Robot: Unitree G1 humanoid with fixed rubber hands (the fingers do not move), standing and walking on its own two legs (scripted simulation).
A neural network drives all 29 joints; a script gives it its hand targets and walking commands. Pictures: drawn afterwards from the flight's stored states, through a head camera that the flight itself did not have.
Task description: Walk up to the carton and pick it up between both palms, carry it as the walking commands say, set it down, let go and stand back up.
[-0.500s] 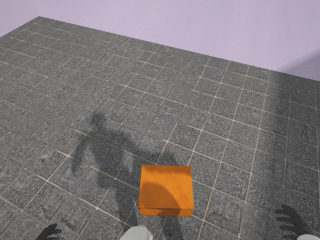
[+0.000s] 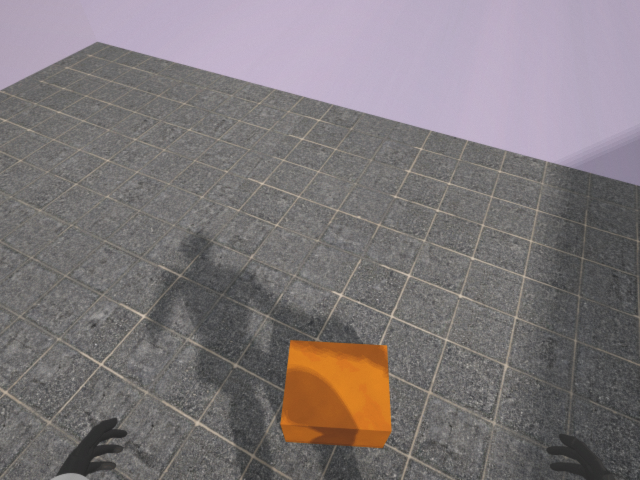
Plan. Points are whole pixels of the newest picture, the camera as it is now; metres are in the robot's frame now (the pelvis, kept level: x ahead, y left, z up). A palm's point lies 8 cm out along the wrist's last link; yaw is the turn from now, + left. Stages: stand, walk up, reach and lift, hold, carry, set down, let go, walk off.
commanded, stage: walk up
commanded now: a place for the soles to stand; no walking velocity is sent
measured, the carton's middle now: (336, 393) +0.44 -0.01 -0.67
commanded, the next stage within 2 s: reach and lift in 1.14 s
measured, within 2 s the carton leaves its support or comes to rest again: neither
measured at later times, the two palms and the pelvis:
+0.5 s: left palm out of the picture +0.08 +0.37 -0.09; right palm out of the picture +0.10 -0.30 -0.09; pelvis -0.02 +0.02 +0.00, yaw +2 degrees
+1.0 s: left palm out of the picture +0.11 +0.34 -0.08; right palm out of the picture +0.12 -0.30 -0.08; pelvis -0.01 +0.02 +0.02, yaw +0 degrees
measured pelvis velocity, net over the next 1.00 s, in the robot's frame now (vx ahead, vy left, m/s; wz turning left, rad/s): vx -0.01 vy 0.02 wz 0.01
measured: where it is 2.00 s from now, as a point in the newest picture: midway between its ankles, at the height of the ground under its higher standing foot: outside the picture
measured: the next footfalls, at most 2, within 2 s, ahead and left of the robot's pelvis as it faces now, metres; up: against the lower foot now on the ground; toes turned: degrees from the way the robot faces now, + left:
none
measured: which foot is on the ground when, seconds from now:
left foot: down 0.00-1.00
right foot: down 0.00-1.00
